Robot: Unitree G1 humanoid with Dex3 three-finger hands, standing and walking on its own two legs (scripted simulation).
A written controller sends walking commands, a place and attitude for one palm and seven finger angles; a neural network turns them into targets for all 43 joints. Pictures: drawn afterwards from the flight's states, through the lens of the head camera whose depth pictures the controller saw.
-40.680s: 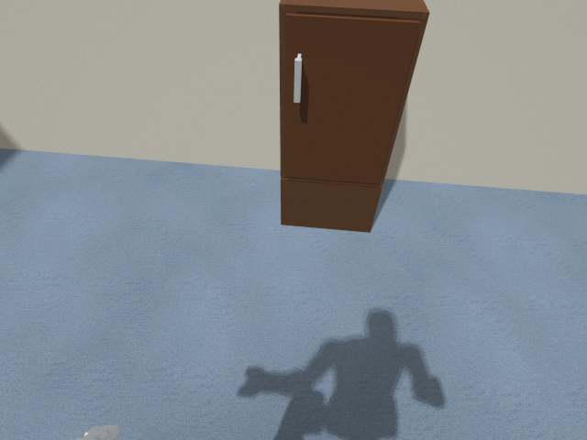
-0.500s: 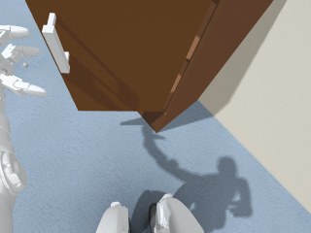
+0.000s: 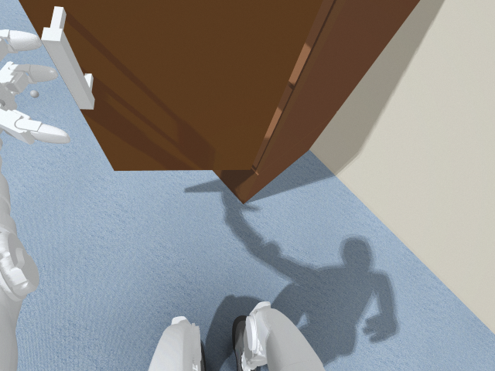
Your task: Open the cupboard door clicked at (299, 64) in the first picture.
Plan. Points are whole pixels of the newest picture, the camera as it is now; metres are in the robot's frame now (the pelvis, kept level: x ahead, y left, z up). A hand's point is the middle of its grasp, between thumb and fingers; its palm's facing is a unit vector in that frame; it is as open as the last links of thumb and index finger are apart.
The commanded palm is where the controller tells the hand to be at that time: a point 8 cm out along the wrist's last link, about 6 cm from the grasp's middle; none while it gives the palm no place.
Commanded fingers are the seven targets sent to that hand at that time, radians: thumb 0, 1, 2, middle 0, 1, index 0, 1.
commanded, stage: slide the fingers in behind the handle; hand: left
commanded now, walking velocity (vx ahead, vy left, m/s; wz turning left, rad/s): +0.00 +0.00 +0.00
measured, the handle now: (74, 63) +0.56 +0.22 +0.06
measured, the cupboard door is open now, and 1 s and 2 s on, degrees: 52 52 53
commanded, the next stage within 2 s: close the thumb around the handle in 1.36 s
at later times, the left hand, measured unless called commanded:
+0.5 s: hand (60, 95) +0.50 +0.23 +0.05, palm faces +0.00 -1.00 +0.00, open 13.9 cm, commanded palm +0.49 +0.26 +0.06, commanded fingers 0.00 -0.50 0.30 -0.30 -1.20 -0.30 -1.20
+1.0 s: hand (86, 98) +0.50 +0.20 +0.05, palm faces +0.01 -1.00 +0.00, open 13.9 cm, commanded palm +0.48 +0.24 +0.06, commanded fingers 0.00 -0.50 0.30 -0.30 -1.20 -0.30 -1.20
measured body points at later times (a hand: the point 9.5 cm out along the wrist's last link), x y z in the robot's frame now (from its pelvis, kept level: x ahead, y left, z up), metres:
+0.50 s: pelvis +0.01 +0.00 +0.01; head +0.16 +0.04 +0.43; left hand +0.50 +0.28 +0.06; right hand +0.02 -0.27 -0.09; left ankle -0.01 +0.05 -0.65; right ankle +0.04 -0.11 -0.65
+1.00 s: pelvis +0.00 -0.01 +0.01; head +0.15 +0.03 +0.43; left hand +0.49 +0.25 +0.06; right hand +0.01 -0.27 -0.10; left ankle -0.01 +0.05 -0.65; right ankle +0.04 -0.11 -0.65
